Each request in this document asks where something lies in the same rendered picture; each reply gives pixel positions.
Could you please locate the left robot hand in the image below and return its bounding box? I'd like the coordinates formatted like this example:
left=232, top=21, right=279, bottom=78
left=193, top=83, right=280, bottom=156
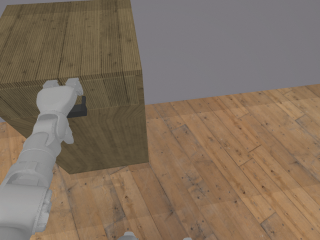
left=36, top=77, right=84, bottom=144

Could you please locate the cabinet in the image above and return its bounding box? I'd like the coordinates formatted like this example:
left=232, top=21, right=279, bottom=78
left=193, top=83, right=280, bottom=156
left=0, top=0, right=149, bottom=175

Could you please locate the left robot forearm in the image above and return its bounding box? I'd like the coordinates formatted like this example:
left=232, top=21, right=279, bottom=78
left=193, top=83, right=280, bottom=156
left=0, top=110, right=68, bottom=192

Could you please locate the handle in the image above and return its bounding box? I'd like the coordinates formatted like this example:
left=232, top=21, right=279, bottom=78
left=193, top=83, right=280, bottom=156
left=67, top=96, right=87, bottom=118

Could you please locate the left robot shin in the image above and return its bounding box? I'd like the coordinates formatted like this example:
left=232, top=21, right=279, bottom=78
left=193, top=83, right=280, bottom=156
left=124, top=231, right=135, bottom=237

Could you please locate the drawer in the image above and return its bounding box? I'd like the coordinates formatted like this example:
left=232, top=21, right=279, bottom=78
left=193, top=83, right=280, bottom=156
left=0, top=75, right=138, bottom=119

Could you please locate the left robot upper arm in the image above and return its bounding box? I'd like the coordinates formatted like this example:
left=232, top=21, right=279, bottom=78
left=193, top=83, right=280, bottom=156
left=0, top=183, right=53, bottom=240

